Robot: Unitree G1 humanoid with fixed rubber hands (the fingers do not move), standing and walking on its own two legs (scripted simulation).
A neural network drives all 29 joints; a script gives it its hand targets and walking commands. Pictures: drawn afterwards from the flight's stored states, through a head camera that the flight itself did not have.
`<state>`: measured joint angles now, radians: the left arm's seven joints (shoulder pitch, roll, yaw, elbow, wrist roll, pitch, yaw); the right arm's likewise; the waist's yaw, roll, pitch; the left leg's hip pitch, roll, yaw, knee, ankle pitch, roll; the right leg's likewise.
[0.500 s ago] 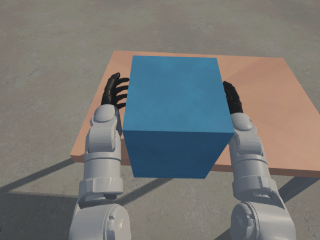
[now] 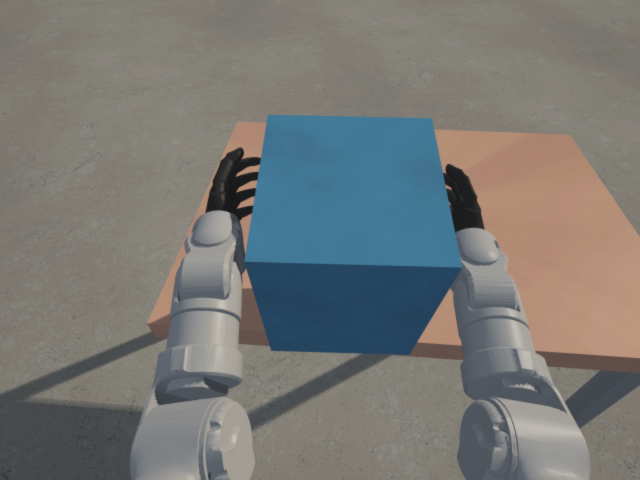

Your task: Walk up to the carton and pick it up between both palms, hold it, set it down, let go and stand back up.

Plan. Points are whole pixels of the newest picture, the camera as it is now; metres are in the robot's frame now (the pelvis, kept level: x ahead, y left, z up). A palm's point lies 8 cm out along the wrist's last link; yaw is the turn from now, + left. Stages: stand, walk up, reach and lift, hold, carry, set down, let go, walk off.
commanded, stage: set down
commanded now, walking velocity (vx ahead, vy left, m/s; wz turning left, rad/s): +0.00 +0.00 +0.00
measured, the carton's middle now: (344, 244) +0.41 -0.05 +0.10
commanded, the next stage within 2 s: none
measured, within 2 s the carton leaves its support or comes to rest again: neither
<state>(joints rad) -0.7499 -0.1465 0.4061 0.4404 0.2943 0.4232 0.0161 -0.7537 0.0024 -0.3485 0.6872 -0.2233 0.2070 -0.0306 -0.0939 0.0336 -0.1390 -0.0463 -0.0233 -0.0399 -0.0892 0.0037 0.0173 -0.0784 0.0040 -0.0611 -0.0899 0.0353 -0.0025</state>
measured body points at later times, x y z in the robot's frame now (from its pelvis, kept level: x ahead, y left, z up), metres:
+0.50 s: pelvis +0.00 -0.01 +0.00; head +0.04 -0.02 +0.45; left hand +0.45 +0.08 +0.12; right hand +0.43 -0.22 +0.10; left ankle -0.04 +0.11 -0.75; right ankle -0.02 -0.11 -0.75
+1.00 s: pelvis +0.01 +0.00 +0.00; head +0.05 -0.01 +0.45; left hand +0.45 +0.08 +0.11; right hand +0.42 -0.22 +0.08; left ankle -0.04 +0.11 -0.75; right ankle -0.02 -0.11 -0.75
